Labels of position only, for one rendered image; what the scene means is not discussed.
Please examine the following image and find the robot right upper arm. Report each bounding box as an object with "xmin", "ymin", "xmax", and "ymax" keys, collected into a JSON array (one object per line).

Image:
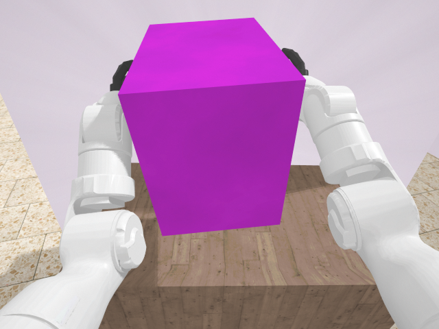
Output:
[{"xmin": 327, "ymin": 177, "xmax": 439, "ymax": 329}]

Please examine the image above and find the robot left hand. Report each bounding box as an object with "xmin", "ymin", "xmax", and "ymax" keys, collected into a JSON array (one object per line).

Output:
[{"xmin": 110, "ymin": 60, "xmax": 133, "ymax": 91}]

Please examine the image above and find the pedestal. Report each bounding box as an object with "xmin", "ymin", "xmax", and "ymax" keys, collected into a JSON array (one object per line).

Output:
[{"xmin": 60, "ymin": 162, "xmax": 395, "ymax": 329}]

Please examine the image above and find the robot right hand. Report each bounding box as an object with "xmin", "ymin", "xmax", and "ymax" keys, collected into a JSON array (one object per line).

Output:
[{"xmin": 281, "ymin": 48, "xmax": 309, "ymax": 75}]

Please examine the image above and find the robot left forearm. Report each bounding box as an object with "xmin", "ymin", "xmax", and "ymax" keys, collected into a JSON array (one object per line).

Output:
[{"xmin": 59, "ymin": 90, "xmax": 135, "ymax": 263}]

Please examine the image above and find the carton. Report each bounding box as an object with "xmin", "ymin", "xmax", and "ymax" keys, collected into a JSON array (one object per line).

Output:
[{"xmin": 118, "ymin": 18, "xmax": 306, "ymax": 236}]

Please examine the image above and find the robot left upper arm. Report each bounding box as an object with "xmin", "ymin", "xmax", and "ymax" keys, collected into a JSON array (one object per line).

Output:
[{"xmin": 0, "ymin": 210, "xmax": 146, "ymax": 329}]

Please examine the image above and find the robot right forearm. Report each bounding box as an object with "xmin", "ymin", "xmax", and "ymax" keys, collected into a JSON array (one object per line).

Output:
[{"xmin": 299, "ymin": 75, "xmax": 420, "ymax": 233}]

